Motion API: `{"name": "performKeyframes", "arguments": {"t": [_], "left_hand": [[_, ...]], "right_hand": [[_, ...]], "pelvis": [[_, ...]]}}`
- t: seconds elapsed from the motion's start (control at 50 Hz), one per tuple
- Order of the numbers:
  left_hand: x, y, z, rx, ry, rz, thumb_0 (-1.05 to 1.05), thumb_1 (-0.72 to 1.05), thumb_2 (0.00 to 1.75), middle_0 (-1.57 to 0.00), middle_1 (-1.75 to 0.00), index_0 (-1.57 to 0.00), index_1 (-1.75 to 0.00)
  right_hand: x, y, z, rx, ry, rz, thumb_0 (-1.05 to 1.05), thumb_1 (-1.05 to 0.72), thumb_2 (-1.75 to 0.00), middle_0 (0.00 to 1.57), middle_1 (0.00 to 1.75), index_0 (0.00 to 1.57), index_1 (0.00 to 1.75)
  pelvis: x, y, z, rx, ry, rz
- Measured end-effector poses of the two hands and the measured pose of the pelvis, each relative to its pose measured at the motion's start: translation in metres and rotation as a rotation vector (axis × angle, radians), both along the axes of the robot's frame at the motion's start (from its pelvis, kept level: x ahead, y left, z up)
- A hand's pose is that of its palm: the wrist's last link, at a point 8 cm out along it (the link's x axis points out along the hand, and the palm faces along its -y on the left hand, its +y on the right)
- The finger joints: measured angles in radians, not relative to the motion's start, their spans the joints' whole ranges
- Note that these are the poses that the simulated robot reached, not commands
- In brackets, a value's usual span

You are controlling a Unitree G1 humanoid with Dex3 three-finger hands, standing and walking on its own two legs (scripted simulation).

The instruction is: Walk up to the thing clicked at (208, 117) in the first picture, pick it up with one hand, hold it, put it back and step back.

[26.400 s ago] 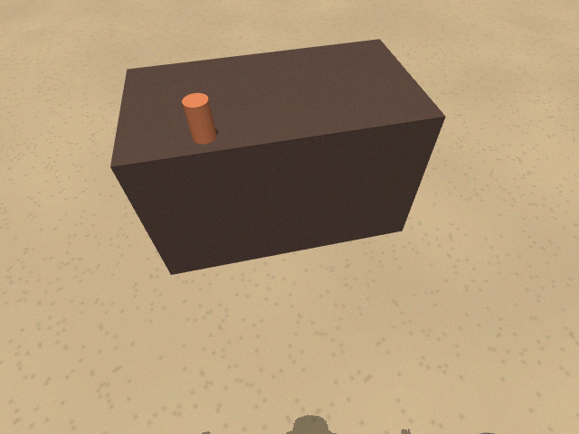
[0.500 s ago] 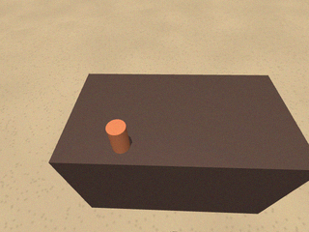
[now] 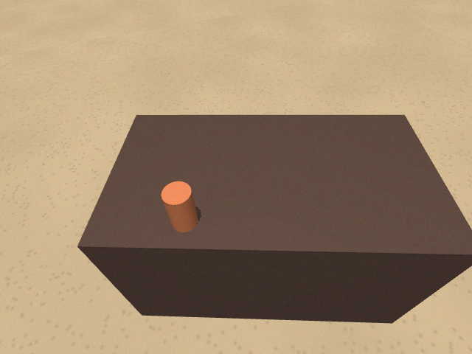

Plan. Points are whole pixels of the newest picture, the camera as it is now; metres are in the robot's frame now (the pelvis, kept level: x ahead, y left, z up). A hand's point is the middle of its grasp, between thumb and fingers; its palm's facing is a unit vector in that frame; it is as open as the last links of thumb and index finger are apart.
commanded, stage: stand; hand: left
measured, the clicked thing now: (180, 207) +0.47 +0.18 -0.12
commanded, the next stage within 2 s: step back in 1.88 s
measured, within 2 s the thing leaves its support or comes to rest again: neither
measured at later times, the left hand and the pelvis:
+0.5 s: hand out of the picture +0.07 +0.25 -0.16, palm faces -0.01 -0.94 -0.33, open 7.3 cm; pelvis +0.01 +0.00 +0.00, yaw -1 degrees
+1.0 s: hand out of the picture +0.09 +0.25 -0.16, palm faces -0.02 -0.94 -0.33, open 7.3 cm; pelvis +0.02 +0.01 +0.00, yaw -1 degrees
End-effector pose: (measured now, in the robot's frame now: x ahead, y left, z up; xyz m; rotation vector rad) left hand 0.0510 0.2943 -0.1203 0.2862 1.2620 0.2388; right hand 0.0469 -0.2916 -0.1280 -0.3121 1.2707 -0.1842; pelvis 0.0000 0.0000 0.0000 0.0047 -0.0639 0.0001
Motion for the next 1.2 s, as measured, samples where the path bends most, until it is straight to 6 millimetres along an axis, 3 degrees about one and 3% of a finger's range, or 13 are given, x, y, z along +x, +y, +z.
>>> {"name": "performKeyframes", "arguments": {"t": [0.3,0.7,1.2], "left_hand": [[0.003,0.001,-0.002,-0.008,0.023,-0.013,0.00,0.91,0.90,-0.20,-0.30,-0.21,-0.30],[0.031,0.003,0.002,-0.008,-0.018,-0.034,0.00,0.91,0.90,-0.20,-0.30,-0.21,-0.30],[0.039,0.003,0.002,-0.005,0.005,-0.043,0.00,0.91,0.90,-0.20,-0.30,-0.21,-0.30]], "right_hand": [[-0.001,0.003,0.000,0.003,0.018,-0.004,0.00,-0.90,-0.90,0.20,0.30,0.20,0.30],[0.023,0.003,0.004,-0.004,-0.023,-0.006,0.00,-0.90,-0.90,0.20,0.30,0.20,0.30],[0.025,0.002,0.002,0.000,0.006,-0.021,0.00,-0.90,-0.90,0.20,0.30,0.20,0.30]], "pelvis": [[0.004,0.003,0.000,0.000,0.015,-0.007],[0.014,0.006,0.001,-0.002,0.015,-0.013],[0.024,0.005,0.002,-0.003,0.029,-0.020]]}}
